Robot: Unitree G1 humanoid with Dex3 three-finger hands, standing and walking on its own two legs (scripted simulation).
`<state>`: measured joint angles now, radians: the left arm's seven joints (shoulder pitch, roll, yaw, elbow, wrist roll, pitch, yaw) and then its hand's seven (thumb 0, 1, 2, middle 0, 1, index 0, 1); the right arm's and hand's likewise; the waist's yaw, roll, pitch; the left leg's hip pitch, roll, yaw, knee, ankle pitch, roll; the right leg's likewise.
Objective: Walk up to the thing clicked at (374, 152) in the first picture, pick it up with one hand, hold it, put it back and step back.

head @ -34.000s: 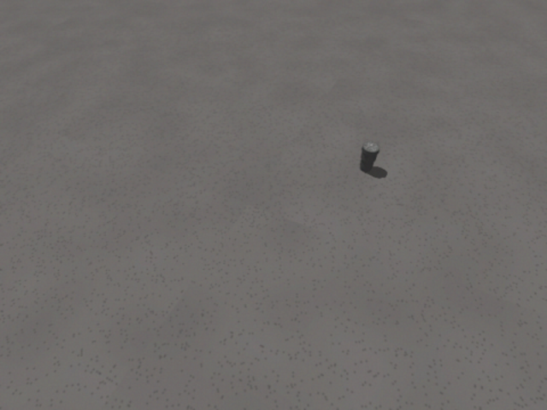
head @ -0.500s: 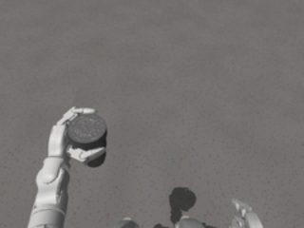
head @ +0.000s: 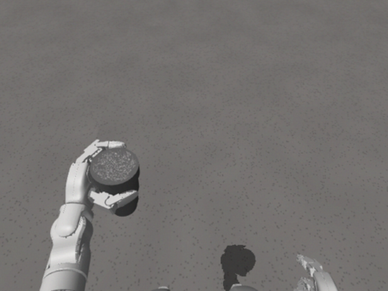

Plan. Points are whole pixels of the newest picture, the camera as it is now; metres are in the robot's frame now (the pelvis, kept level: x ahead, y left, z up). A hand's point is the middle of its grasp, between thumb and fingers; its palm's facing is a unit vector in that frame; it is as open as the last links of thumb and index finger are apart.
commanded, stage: hold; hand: left
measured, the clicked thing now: (120, 187) +0.33 +0.17 +0.02
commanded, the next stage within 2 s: none
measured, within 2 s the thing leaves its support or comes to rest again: neither
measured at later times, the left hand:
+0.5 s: hand (113, 181) +0.32 +0.17 +0.06, palm faces -0.02 -1.00 +0.01, open 11.3 cm
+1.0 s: hand (111, 180) +0.33 +0.17 +0.06, palm faces -0.03 -1.00 +0.02, open 11.3 cm
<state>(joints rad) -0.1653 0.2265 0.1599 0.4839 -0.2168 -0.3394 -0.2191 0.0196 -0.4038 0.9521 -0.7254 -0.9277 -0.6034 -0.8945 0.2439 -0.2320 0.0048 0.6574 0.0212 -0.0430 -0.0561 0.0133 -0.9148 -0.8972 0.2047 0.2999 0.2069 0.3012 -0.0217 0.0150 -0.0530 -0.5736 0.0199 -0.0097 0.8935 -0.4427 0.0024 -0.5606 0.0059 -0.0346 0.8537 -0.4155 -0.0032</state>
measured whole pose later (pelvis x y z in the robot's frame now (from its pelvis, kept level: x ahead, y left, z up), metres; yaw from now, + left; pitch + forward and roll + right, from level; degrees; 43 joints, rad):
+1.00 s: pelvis +0.00 +0.01 +0.00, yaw +0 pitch +6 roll -2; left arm -0.16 0.22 0.15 0.50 -0.22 -0.35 -0.21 0.02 -0.40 0.95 -0.72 -0.93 -0.60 -0.90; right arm 0.24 -0.23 0.00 0.67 0.02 -0.05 -0.04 0.01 -0.91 -0.90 0.20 0.30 0.21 0.30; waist -0.02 0.02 -0.05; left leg -0.54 0.01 0.00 0.86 -0.43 0.01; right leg -0.52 0.00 -0.03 0.82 -0.40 0.01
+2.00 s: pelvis -0.01 +0.00 +0.00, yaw +0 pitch +7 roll -1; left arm -0.19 0.23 0.16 0.53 -0.21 -0.36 -0.21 0.02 -0.40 0.95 -0.72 -0.93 -0.60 -0.90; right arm 0.24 -0.23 0.00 0.67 0.02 -0.06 -0.03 0.01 -0.91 -0.90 0.20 0.30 0.21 0.30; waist -0.02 0.01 -0.04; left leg -0.56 0.02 -0.01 0.87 -0.42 0.01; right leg -0.55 0.00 -0.03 0.83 -0.40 0.00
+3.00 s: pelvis -0.06 +0.01 -0.23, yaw -2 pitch +33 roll -3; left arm -0.50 0.28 0.31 0.96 -0.17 -0.75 -0.27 0.02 -0.40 0.95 -0.73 -0.92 -0.61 -0.89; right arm 0.13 -0.25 0.01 0.70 -0.06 -0.08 0.07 0.01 -0.90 -0.90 0.20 0.30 0.21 0.30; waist -0.07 0.00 -0.20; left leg -1.75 0.01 -0.03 1.87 -0.69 0.02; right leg -1.73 -0.01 -0.05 1.83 -0.67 0.00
